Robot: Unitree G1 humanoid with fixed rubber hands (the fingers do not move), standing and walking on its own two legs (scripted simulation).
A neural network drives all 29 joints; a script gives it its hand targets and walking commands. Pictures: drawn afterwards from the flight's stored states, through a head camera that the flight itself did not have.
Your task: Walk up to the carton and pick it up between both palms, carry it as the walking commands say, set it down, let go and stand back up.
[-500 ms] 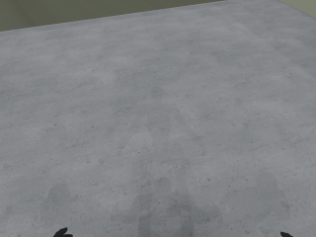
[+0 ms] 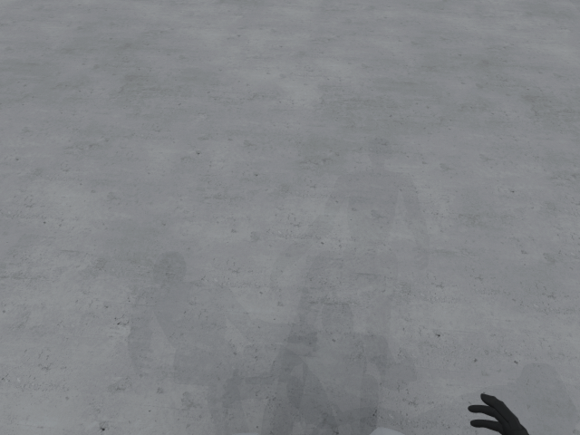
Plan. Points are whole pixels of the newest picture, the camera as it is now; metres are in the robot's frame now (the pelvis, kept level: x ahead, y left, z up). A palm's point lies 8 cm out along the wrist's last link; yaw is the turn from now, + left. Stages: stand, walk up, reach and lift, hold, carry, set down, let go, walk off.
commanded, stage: walk up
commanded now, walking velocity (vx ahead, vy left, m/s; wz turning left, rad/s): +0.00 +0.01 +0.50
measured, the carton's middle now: out of the picture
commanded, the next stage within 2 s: none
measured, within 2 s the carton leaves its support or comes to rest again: neither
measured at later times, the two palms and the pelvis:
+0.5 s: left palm out of the picture +0.03 +0.27 -0.08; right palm out of the picture +0.12 -0.29 -0.12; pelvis -0.01 -0.02 +0.02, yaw +13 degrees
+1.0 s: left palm out of the picture -0.05 +0.27 -0.11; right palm (459, 395) +0.19 -0.22 -0.10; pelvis -0.03 -0.02 +0.02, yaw +28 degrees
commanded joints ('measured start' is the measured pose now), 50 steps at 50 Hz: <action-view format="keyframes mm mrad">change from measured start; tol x32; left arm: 1 -93 83 4 -111 2 14 14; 50 -81 25 -3 -78 -7 -11 4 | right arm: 1 134 -276 -76 -34 -12 -13 -15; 50 16 -143 -82 -51 -20 4 -33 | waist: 1 -88 328 -60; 18 6 182 -145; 21 19 -330 -110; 35 -54 -134 -148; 38 -138 403 -147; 50 -51 230 -151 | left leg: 1 114 409 -465 -354 542 199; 17 94 175 -359 -227 519 98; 21 -263 -66 -56 250 -264 -33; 24 -179 24 -71 475 -150 -58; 34 -80 8 26 -7 -29 -45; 38 247 409 -519 -266 778 192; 50 55 201 -356 -265 385 108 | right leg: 1 -258 66 169 380 -213 12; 17 63 147 160 -173 56 32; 21 221 -340 499 -501 335 -185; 30 273 -123 104 -317 816 -167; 35 194 -135 102 -182 599 -103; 38 -299 123 89 307 -262 9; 50 -41 151 147 -39 34 20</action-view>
